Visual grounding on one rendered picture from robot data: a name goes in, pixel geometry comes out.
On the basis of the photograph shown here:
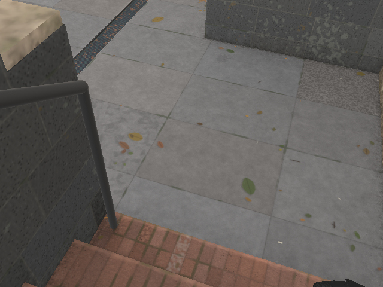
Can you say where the stairs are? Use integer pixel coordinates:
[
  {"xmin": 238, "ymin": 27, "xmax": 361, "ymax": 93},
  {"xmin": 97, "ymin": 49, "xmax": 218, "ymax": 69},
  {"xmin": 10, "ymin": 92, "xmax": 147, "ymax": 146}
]
[{"xmin": 22, "ymin": 212, "xmax": 331, "ymax": 287}]

